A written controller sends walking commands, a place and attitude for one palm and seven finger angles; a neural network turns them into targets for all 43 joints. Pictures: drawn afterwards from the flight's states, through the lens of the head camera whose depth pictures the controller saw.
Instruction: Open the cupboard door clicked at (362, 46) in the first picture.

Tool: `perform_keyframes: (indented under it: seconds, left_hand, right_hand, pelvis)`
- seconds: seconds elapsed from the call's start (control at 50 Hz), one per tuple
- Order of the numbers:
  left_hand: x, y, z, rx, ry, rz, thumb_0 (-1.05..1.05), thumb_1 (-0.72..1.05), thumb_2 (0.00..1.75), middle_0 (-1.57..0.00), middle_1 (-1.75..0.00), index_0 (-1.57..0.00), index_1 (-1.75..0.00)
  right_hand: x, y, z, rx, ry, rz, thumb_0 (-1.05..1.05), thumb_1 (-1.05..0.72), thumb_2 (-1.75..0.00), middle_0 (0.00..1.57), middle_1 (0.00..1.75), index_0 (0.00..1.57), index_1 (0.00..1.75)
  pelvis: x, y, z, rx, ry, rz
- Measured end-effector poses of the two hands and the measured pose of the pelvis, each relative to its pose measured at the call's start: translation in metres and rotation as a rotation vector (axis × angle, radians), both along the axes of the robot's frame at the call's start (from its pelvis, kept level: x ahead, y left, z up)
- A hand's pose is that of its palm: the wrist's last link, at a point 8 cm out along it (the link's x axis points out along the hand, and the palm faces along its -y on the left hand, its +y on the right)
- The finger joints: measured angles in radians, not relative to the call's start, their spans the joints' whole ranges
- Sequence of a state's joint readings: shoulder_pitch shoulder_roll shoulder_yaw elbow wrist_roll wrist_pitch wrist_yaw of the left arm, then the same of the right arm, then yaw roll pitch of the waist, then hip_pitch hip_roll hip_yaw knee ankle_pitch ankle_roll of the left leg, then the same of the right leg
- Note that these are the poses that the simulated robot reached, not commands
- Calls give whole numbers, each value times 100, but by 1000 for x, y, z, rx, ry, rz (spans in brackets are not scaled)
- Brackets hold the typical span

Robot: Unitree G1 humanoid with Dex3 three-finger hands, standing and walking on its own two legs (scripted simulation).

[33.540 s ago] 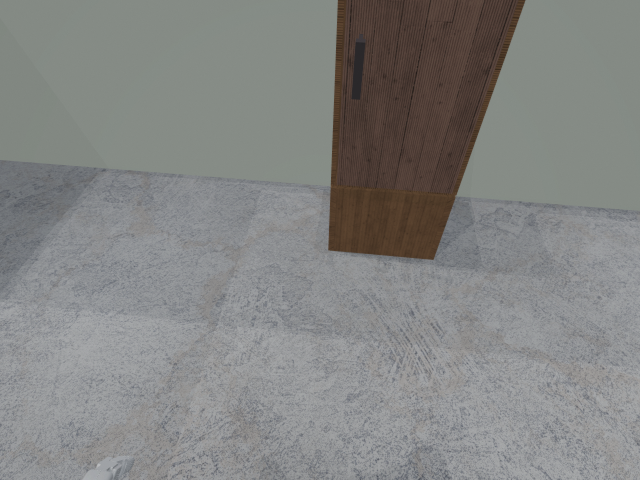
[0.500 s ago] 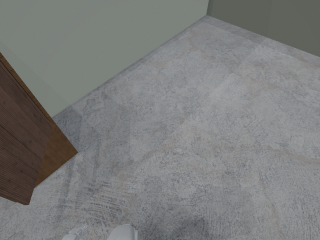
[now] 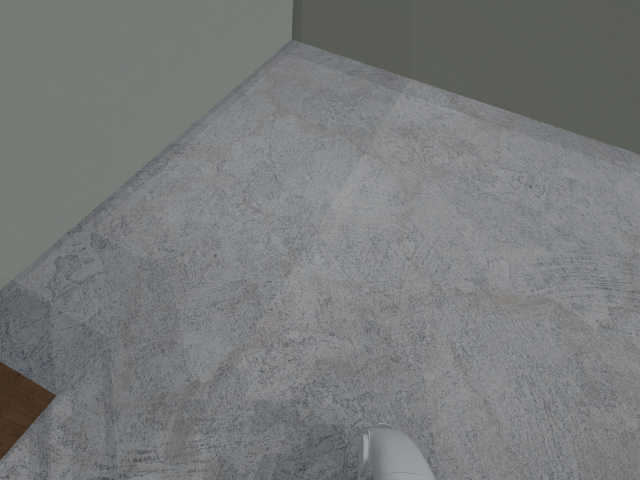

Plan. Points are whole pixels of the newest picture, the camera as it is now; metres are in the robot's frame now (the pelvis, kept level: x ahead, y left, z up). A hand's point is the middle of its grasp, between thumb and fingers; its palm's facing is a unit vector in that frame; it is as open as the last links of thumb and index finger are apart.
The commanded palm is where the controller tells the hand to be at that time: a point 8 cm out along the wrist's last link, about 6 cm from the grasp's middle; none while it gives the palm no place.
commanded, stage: walk to a spot facing it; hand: left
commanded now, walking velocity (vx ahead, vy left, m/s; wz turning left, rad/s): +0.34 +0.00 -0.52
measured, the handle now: out of the picture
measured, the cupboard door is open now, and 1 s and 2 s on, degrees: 46 46 46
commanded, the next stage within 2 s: turn to face it in 1.10 s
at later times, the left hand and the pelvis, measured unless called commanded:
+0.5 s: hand (253, 375) +0.28 +0.11 -0.16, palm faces -0.14 -0.96 -0.25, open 7.2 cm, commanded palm none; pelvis +0.22 -0.08 +0.00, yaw -12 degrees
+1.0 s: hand (292, 256) +0.53 +0.07 -0.18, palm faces -0.24 -0.96 -0.13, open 7.4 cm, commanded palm none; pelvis +0.48 -0.09 +0.00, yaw -20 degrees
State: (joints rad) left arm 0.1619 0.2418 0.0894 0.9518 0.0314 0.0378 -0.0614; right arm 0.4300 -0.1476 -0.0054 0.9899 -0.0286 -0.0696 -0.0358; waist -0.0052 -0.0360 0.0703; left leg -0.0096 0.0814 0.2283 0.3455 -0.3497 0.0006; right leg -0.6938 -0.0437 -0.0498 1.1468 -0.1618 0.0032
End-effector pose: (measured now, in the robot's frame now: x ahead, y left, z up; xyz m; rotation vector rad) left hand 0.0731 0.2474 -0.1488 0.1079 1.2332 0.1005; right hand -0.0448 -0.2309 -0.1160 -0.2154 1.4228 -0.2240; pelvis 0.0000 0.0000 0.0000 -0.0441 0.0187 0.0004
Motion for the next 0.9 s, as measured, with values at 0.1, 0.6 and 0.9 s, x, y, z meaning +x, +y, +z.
perform_keyframes:
  seconds: [0.1,0.6,0.9]
  left_hand:
    - [98,-34,-3,-13,-54,-132,1,91,90,-20,-30,-19,-30]
    - [204,-98,16,100,168,-109,0,92,90,-20,-30,-20,-30]
    - [338,-111,-13,6,330,-172,1,91,90,-20,-30,-20,-30]
  right_hand:
    - [-30,11,-10,48,150,-132,0,-91,-89,20,30,20,30]
    - [376,-91,-23,100,-335,-140,0,-91,-89,20,30,20,30]
    - [491,-84,-22,20,-301,-205,0,-91,-89,20,30,20,30]
  pelvis:
    - [42,-10,-11,17,0,-56]
    - [272,-81,-3,65,-12,-234]
    - [436,-80,-13,29,-39,-310]
